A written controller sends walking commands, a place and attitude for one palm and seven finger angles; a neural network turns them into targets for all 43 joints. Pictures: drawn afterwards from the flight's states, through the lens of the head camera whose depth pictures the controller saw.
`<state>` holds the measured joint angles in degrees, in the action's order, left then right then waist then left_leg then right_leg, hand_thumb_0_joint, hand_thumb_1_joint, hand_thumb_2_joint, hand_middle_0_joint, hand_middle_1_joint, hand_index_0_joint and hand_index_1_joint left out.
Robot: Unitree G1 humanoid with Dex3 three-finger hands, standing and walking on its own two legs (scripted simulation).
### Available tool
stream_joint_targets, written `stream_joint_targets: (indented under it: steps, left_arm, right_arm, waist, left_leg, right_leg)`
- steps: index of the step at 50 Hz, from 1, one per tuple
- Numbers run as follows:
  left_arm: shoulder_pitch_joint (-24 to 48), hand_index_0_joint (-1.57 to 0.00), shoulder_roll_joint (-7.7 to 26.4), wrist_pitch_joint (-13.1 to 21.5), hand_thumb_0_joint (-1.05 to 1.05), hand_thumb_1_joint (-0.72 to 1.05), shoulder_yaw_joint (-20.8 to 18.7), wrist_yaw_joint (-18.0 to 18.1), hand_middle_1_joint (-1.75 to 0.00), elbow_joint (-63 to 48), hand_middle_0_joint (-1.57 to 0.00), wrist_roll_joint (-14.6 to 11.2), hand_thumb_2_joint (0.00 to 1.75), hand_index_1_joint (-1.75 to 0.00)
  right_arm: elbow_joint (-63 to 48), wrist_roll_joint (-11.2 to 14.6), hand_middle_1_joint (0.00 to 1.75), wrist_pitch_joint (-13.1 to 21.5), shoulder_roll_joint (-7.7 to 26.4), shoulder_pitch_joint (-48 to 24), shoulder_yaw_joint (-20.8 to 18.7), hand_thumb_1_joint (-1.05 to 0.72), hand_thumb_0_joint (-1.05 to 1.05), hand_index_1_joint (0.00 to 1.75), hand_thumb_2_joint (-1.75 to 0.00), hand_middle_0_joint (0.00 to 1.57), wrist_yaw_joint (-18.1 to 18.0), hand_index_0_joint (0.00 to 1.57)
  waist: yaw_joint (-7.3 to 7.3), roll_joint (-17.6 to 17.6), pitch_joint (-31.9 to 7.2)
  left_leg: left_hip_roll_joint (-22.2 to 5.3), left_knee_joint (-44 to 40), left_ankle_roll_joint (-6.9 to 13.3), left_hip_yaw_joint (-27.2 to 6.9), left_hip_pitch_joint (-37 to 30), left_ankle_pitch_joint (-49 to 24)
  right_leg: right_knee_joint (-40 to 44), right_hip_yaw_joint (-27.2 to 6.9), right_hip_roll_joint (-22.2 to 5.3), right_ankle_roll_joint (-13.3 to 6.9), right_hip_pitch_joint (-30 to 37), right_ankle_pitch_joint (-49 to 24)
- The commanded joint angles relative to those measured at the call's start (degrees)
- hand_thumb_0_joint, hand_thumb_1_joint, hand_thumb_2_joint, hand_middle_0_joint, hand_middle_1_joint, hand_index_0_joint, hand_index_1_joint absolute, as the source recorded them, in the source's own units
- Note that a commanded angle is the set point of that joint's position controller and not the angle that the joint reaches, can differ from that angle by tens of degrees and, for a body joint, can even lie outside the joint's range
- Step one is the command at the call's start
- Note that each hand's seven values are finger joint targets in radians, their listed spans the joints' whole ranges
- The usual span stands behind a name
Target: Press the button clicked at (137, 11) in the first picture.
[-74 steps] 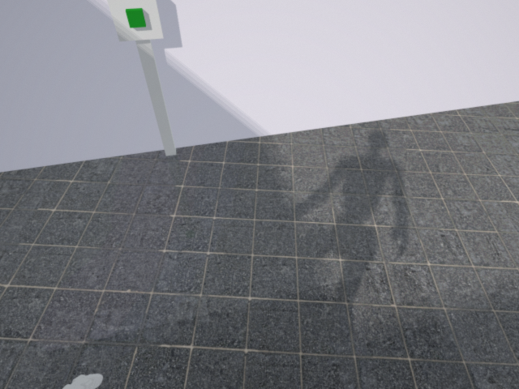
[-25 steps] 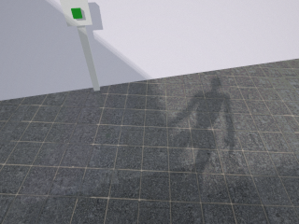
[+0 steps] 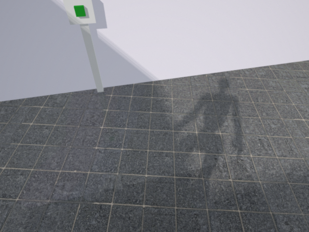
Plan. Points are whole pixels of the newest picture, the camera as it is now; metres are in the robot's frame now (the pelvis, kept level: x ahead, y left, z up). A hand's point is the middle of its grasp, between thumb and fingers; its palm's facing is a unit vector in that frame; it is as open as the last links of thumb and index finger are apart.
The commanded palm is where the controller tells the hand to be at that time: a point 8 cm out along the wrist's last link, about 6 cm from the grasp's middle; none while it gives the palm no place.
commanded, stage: look at it before walking up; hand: left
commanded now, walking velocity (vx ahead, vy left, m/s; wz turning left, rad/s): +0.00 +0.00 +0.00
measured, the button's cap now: (79, 10) +1.41 +0.59 -0.01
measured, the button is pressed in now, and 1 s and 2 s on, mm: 0 0 0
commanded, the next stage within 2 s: walk to a spot facing it in 0.06 s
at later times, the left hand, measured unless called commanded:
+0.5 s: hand out of the picture +0.02 +0.22 -0.20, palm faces +0.09 -0.98 -0.18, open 7.4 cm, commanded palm none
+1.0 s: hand (104, 174) +0.34 +0.20 -0.18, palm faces +0.21 -0.96 -0.19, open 7.3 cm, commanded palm none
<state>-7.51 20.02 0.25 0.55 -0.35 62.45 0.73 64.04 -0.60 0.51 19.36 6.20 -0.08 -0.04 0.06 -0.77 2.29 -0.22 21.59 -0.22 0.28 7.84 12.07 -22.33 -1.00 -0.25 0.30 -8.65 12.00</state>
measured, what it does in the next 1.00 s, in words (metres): walks ahead: right foot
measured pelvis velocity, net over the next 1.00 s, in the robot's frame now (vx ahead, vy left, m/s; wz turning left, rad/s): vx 0.26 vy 0.01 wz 0.23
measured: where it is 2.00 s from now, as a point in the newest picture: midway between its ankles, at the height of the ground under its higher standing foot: (139, 165)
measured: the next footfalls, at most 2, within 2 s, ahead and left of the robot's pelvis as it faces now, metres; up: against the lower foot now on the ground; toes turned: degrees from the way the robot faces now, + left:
right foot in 0.88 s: +0.37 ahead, -0.08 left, +0.00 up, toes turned +2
left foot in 1.28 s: +0.47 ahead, +0.20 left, +0.00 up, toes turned +27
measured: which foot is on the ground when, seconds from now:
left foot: down 0.00-0.88, up 0.90-1.00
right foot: down 0.00-0.46, up 0.48-0.86, down 0.88-1.00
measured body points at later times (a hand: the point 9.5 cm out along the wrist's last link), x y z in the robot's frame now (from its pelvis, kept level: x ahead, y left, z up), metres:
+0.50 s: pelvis +0.06 +0.03 -0.02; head +0.06 +0.05 +0.43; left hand +0.02 +0.27 -0.18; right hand +0.07 -0.22 -0.16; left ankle +0.02 +0.12 -0.75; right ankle +0.00 -0.11 -0.73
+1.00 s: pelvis +0.26 +0.01 -0.02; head +0.28 +0.01 +0.43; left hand +0.32 +0.25 -0.16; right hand +0.23 -0.22 -0.18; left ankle +0.13 +0.10 -0.65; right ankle +0.33 -0.08 -0.75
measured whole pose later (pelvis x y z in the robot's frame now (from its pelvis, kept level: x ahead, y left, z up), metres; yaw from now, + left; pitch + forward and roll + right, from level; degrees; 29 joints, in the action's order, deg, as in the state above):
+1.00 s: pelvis +0.26 +0.01 -0.02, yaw +13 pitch -2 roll -1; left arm -7.4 8.9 5.0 -2.5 0.3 56.6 1.6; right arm 66.4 -1.1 1.1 8.4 23.3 -3.1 -0.5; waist 2.4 1.2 4.1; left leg -2.8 71.3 2.7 1.0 20.3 23.7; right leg -36.1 11.1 -3.8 -1.9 -18.9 15.3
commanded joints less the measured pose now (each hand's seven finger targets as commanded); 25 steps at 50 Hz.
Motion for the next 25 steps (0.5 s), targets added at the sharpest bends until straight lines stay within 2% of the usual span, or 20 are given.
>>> stream_joint_targets:
  steps: [1, 8, 10, 11, 13, 14, 15, 16, 17, 18, 19, 20, 21, 22, 23, 24, 25]
  left_arm:
    - [2.03, -0.20, 11.62, 1.34, 0.00, 0.90, -2.48, 0.98, -0.30, -3.60, -0.20, -0.06, 0.90, -0.30]
    - [2.35, -0.20, 11.74, 1.26, 0.00, 0.90, -2.40, 0.92, -0.30, -3.49, -0.20, -0.01, 0.90, -0.30]
    - [-1.99, -0.20, 4.42, 0.20, 0.00, 0.90, -0.94, 1.19, -0.30, -1.74, -0.20, -0.03, 0.90, -0.30]
    - [-3.61, -0.20, 4.31, -0.18, 0.00, 0.90, -1.02, 1.11, -0.30, -1.60, -0.20, 0.23, 0.90, -0.30]
    - [-5.08, -0.20, 5.25, -0.51, 0.00, 0.90, -1.59, 0.60, -0.30, -1.90, -0.20, 0.54, 0.90, -0.30]
    - [-6.46, -0.20, 5.58, -0.49, 0.00, 0.90, -1.99, 0.42, -0.30, -2.14, -0.20, 0.61, 0.90, -0.30]
    - [-8.24, -0.20, 6.31, -0.35, 0.00, 0.90, -2.41, 0.36, -0.30, -2.19, -0.20, 0.65, 0.90, -0.30]
    - [-10.48, -0.20, 7.12, -0.09, 0.00, 0.90, -2.96, 0.50, -0.30, -2.14, -0.20, 0.64, 0.90, -0.30]
    - [-11.70, -0.20, 7.59, 0.34, 0.00, 0.90, -3.53, 0.71, -0.30, -2.36, -0.20, 0.56, 0.90, -0.30]
    - [-12.09, -0.20, 7.33, 0.92, 0.00, 0.90, -3.87, 0.88, -0.30, -2.60, -0.20, 0.58, 0.90, -0.30]
    - [-12.29, -0.20, 6.74, 1.34, 0.00, 0.90, -3.98, 0.94, -0.30, -2.82, -0.20, 0.69, 0.90, -0.30]
    - [-11.34, -0.20, 6.03, 1.59, 0.00, 0.90, -4.08, 0.97, -0.30, -3.04, -0.20, 0.71, 0.90, -0.30]
    - [-9.37, -0.20, 5.10, 1.47, 0.00, 0.90, -4.02, 0.88, -0.30, -3.61, -0.20, 0.57, 0.90, -0.30]
    - [-8.39, -0.20, 2.36, 1.25, 0.00, 0.90, -3.66, 0.68, -0.30, -4.21, -0.20, 0.28, 0.90, -0.30]
    - [-7.31, -0.20, -2.00, 1.20, 0.00, 0.90, -2.88, 0.26, -0.30, -5.86, -0.20, 0.02, 0.90, -0.30]
    - [-1.48, -0.20, -2.03, 1.70, 0.00, 0.90, -2.52, 0.77, -0.30, -8.37, -0.20, 0.74, 0.90, -0.30]
    - [-0.69, -0.20, -1.97, 2.06, 0.00, 0.90, -3.05, 0.68, -0.30, -8.52, -0.20, 0.68, 0.90, -0.30]
  right_arm:
    - [-3.73, 0.22, 0.30, 1.55, 12.35, -2.97, -2.16, -0.90, 0.00, 0.30, -0.90, 0.20, -0.70, 0.20]
    - [-3.70, 0.16, 0.30, 1.44, 12.41, -3.44, -2.09, -0.90, 0.00, 0.30, -0.90, 0.20, -0.63, 0.20]
    - [-2.23, -0.27, 0.30, 0.40, 4.96, 0.15, -0.35, -0.90, 0.00, 0.30, -0.90, 0.20, -0.21, 0.20]
    - [-2.03, -0.44, 0.30, -0.09, 4.48, 1.76, -0.32, -0.90, 0.00, 0.30, -0.90, 0.20, -0.07, 0.20]
    - [-2.67, -0.80, 0.30, -0.48, 4.41, 2.54, -0.59, -0.90, 0.00, 0.30, -0.90, 0.20, 0.13, 0.20]
    - [-3.17, -0.89, 0.30, -0.49, 4.04, 2.68, -0.66, -0.90, 0.00, 0.30, -0.90, 0.20, 0.20, 0.20]
    - [-3.80, -0.89, 0.30, -0.48, 3.36, 2.92, -0.65, -0.90, 0.00, 0.30, -0.90, 0.20, 0.27, 0.20]
    - [-4.59, -0.84, 0.30, -0.37, 2.62, 3.36, -0.79, -0.90, 0.00, 0.30, -0.90, 0.20, 0.28, 0.20]
    - [-5.38, -0.81, 0.30, -0.07, 1.90, 3.50, -1.03, -0.90, 0.00, 0.30, -0.90, 0.20, 0.36, 0.20]
    - [-5.95, -0.76, 0.30, 0.33, 1.68, 3.65, -1.24, -0.90, 0.00, 0.30, -0.90, 0.20, 0.44, 0.20]
    - [-6.24, -0.60, 0.30, 0.68, 1.18, 4.27, -1.48, -0.90, 0.00, 0.30, -0.90, 0.20, 0.60, 0.20]
    - [-5.89, -0.41, 0.30, 1.07, 0.14, 6.71, -1.53, -0.90, 0.00, 0.30, -0.90, 0.20, 0.69, 0.20]
    - [-4.62, -0.27, 0.30, 1.34, -0.51, 10.72, -1.70, -0.90, 0.00, 0.30, -0.90, 0.20, 0.79, 0.20]
    - [-2.70, -0.38, 0.30, 1.75, 0.37, 16.84, -2.07, -0.90, 0.00, 0.30, -0.90, 0.20, 0.51, 0.20]
    - [-0.44, -1.20, 0.30, 2.18, 5.50, 24.21, -3.60, -0.90, 0.00, 0.30, -0.90, 0.20, 0.00, 0.20]
    - [0.96, -1.05, 0.30, 2.27, 4.86, 28.75, -3.56, -0.90, 0.00, 0.30, -0.90, 0.20, -0.70, 0.20]
    - [0.83, -0.65, 0.30, 2.28, 2.81, 27.52, -2.91, -0.90, 0.00, 0.30, -0.90, 0.20, -1.23, 0.20]
  waist:
    - [-0.11, 1.32, -4.76]
    - [-0.16, 0.78, -3.74]
    - [-0.27, 0.47, -4.86]
    - [-0.44, 0.02, -4.13]
    - [-0.91, -1.57, 0.98]
    - [-1.42, -2.69, 2.96]
    - [-2.02, -5.41, 4.03]
    - [-2.36, -8.21, 3.11]
    - [-2.50, -9.69, 3.35]
    - [-2.20, -9.33, 3.52]
    - [-1.72, -7.29, 3.86]
    - [-0.24, -5.58, 3.15]
    - [1.89, -2.76, 2.71]
    - [4.13, 3.54, 2.23]
    - [6.33, 18.59, 2.17]
    - [7.51, 18.18, 6.15]
    - [5.94, 10.29, 8.21]
  left_leg:
    - [-6.82, -3.42, 1.85, -5.46, -1.69, -9.84]
    - [-6.74, -4.12, 1.82, -5.46, -1.43, -7.89]
    - [-5.90, -2.98, 0.98, -4.71, -0.76, -1.40]
    - [-5.32, -2.07, 1.13, -4.79, 0.76, 4.76]
    - [-3.86, -0.73, 1.60, -4.95, 7.33, 14.63]
    - [-2.78, 1.55, 1.68, -4.57, 10.65, 16.58]
    - [-1.22, 5.75, 1.46, -2.86, 14.21, 16.45]
    - [-0.40, 11.54, 1.25, -0.33, 16.49, 14.55]
    - [-0.87, 15.83, 1.17, 1.10, 18.20, 13.21]
    - [-2.09, 17.63, 1.21, 0.96, 19.04, 13.61]
    - [-2.85, 17.03, 1.32, 1.50, 18.10, 14.00]
    - [-3.26, 12.48, 1.49, 1.93, 13.99, 12.72]
    - [-2.74, 7.14, 1.90, 2.61, 5.66, 9.57]
    - [-4.63, 0.60, 3.35, -3.09, -2.96, 8.65]
    - [-16.17, -7.25, 8.26, -21.04, -9.57, 11.12]
    - [-20.45, -11.70, 11.41, -30.21, -9.96, 5.69]
    - [-21.55, -10.37, 13.58, -29.27, -9.12, 0.61]
  right_leg:
    - [3.39, -4.96, -6.51, -1.85, 0.78, -9.56]
    - [4.08, -5.03, -6.50, -1.72, 0.25, -7.71]
    - [3.63, -3.94, -6.30, -0.47, 0.65, 1.29]
    - [3.60, -4.29, -5.97, -0.55, -0.03, 8.65]
    - [4.79, -6.15, -6.43, -1.49, -2.15, 18.61]
    - [5.63, -7.73, -7.33, -2.29, -2.11, 21.58]
    - [7.47, -10.33, -9.38, -3.60, -0.75, 24.22]
    - [9.63, -13.73, -12.65, -5.45, 1.44, 26.29]
    - [11.18, -16.37, -16.08, -7.40, 2.52, 25.25]
    - [10.68, -17.07, -17.75, -8.93, 2.94, 20.94]
    - [9.33, -15.16, -18.39, -9.54, 2.29, 16.65]
    - [6.29, -11.59, -17.68, -9.03, 0.56, 12.53]
    - [1.90, -6.18, -14.98, -7.05, -4.78, 11.36]
    - [-7.61, 0.42, -8.87, -3.95, -11.81, 10.84]
    - [-26.05, 9.18, -1.40, -0.16, -23.14, 14.32]
    - [-36.16, 5.57, -0.62, -0.25, -31.79, 21.82]
    - [-40.69, 2.24, -3.99, -0.95, -34.59, 18.22]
